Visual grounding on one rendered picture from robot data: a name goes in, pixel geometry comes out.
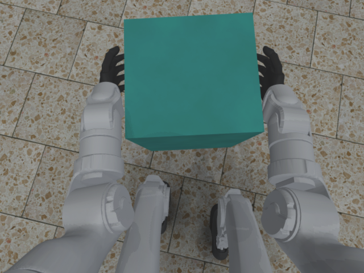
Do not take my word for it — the left robot forearm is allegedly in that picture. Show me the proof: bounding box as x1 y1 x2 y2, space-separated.
62 82 125 226

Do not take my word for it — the left robot thigh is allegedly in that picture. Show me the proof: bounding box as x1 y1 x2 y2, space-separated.
115 181 170 273

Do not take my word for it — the carton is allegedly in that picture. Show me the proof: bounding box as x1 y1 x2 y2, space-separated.
124 13 264 151

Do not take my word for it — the robot right foot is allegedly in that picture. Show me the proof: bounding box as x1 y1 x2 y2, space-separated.
210 204 228 260

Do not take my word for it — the right robot forearm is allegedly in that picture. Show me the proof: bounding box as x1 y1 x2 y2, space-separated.
262 84 334 204

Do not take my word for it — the robot right hand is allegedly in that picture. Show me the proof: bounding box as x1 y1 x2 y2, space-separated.
257 46 284 100

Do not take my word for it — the robot left hand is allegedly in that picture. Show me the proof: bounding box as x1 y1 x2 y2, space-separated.
99 46 125 92

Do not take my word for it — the right robot upper arm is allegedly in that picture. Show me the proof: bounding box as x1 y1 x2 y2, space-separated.
260 187 364 273

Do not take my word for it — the left robot upper arm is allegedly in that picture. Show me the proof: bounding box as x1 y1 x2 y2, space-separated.
3 182 134 273

